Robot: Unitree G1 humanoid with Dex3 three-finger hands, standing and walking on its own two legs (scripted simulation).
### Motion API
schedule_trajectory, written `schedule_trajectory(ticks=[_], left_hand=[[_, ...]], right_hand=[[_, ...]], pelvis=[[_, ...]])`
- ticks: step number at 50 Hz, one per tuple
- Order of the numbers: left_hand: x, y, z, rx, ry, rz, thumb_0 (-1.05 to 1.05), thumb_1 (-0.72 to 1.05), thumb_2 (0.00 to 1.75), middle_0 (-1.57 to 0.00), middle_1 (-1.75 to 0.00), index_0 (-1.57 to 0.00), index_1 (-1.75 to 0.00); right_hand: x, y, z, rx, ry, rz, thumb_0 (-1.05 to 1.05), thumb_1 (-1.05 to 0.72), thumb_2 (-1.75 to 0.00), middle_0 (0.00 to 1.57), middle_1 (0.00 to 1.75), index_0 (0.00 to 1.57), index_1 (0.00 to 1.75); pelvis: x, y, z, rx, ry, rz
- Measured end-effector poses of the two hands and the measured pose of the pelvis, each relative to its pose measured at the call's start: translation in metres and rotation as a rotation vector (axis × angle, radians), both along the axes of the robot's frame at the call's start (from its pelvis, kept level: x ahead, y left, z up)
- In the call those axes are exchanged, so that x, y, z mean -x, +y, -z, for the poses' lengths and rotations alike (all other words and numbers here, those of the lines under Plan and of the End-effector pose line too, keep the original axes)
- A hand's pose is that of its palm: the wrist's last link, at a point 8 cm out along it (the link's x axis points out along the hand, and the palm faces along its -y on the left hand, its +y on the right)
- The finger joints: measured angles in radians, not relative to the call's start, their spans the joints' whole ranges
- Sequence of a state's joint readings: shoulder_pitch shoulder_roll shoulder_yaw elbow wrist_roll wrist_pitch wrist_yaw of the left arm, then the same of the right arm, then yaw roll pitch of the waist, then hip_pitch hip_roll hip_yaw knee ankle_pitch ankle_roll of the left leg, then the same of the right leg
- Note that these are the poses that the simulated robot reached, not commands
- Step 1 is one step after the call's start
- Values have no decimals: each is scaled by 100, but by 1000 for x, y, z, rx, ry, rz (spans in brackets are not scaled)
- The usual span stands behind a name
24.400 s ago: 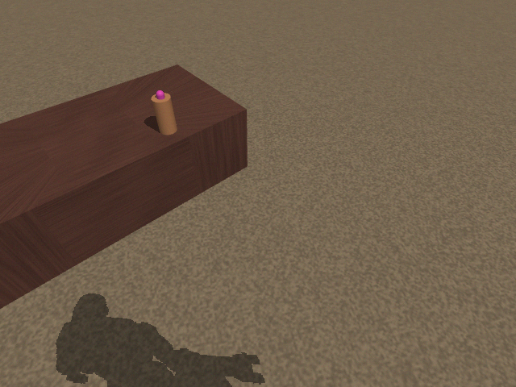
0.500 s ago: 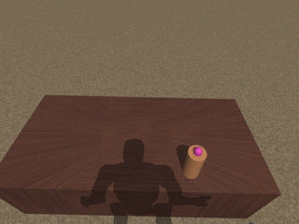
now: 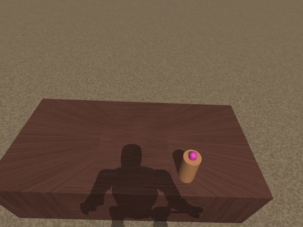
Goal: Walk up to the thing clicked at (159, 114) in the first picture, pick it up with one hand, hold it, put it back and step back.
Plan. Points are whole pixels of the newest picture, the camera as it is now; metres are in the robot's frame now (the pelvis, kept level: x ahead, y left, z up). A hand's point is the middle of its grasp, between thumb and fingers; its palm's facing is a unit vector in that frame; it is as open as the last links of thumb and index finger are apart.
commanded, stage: home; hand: right
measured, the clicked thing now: (189, 165) +0.48 -0.19 -0.28
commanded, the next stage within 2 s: stand in 0.84 s
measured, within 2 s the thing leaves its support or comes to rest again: neither
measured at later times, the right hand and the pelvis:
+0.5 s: hand out of the picture +0.05 -0.22 -0.15, palm faces -0.04 +0.93 -0.36, open 17.3 cm; pelvis +0.01 +0.03 +0.00, yaw +0 degrees
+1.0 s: hand out of the picture +0.10 -0.23 -0.15, palm faces -0.04 +0.93 -0.37, open 17.2 cm; pelvis +0.02 +0.02 +0.01, yaw +1 degrees
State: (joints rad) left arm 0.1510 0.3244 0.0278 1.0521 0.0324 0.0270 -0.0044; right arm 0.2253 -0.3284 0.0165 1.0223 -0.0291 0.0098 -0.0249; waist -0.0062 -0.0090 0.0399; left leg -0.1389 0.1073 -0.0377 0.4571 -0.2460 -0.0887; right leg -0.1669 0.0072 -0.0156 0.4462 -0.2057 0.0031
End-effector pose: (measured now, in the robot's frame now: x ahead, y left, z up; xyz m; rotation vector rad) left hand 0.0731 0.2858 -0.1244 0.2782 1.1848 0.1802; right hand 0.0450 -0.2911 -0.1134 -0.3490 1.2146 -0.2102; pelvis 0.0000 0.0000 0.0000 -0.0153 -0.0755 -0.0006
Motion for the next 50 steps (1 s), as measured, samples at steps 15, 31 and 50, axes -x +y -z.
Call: schedule_trajectory(ticks=[15, 31, 50], left_hand=[[32, 29, 5, -5, 108, -28, 1, 90, 90, -21, -31, -20, -31], [12, 37, 1, -15, 109, -29, 1, 91, 90, -21, -31, -20, -31], [-12, 33, -7, -25, 53, -25, 0, 90, 90, -21, -31, -20, -31]], right_hand=[[23, 14, -1, 7, 84, 22, 0, 51, -6, 6, 5, 6, 6], [-27, 27, -2, -9, 29, -6, 0, 50, -7, 6, 5, 6, 6], [-50, 17, -5, -6, 0, -15, 0, 50, -8, 6, 6, 7, 7]], pelvis=[[4, 18, -2, -3, 15, 6], [-15, 28, -5, -6, 27, -1], [-19, 23, -6, -8, 25, -15]])
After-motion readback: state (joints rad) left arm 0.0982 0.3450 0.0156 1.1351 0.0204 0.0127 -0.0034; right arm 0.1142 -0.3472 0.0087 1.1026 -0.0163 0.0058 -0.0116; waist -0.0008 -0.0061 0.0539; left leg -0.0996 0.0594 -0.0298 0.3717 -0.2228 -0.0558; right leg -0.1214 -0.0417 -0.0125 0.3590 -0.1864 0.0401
